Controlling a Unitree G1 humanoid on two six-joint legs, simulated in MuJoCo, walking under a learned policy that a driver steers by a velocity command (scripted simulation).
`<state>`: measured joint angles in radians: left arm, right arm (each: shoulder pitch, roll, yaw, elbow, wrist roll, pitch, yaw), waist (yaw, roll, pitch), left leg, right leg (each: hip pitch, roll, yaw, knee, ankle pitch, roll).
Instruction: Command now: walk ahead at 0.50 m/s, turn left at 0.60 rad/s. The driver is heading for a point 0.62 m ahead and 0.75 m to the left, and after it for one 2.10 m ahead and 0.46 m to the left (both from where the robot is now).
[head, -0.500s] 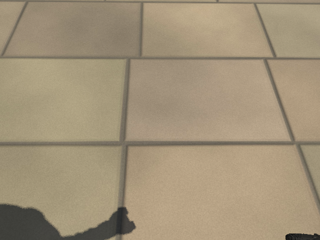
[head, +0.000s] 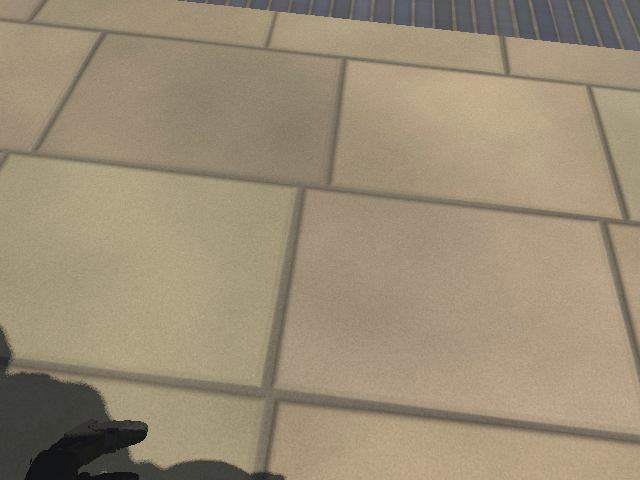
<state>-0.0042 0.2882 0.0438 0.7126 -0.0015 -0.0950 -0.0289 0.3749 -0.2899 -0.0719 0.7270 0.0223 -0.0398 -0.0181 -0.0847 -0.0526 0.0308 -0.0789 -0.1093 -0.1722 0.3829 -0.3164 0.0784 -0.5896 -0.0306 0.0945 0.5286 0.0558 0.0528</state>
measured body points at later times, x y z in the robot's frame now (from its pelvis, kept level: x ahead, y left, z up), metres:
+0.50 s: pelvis +0.27 +0.00 +0.00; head +0.30 +0.02 +0.44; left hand +0.20 +0.28 -0.13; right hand +0.55 -0.17 -0.08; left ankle +0.39 +0.19 -0.70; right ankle +0.19 -0.14 -0.74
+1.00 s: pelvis +0.53 +0.13 +0.00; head +0.55 +0.17 +0.45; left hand +0.60 +0.47 -0.08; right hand +0.74 -0.09 -0.10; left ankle +0.41 +0.17 -0.74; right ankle +0.77 +0.11 -0.71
